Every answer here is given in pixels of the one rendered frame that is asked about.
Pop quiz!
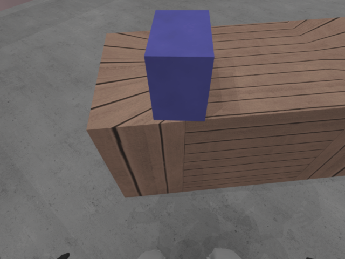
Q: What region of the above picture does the carton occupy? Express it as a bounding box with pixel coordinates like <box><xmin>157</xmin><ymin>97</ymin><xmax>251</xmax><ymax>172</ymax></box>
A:
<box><xmin>144</xmin><ymin>10</ymin><xmax>214</xmax><ymax>121</ymax></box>

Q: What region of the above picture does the pedestal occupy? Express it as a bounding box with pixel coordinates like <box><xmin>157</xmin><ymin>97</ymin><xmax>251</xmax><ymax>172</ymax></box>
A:
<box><xmin>86</xmin><ymin>17</ymin><xmax>345</xmax><ymax>197</ymax></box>

